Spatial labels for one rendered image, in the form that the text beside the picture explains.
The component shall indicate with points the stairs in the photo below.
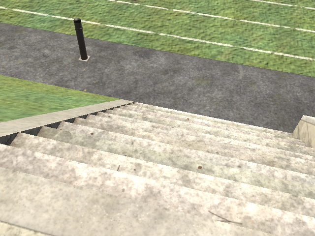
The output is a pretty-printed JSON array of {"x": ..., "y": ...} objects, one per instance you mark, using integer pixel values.
[{"x": 249, "y": 176}]

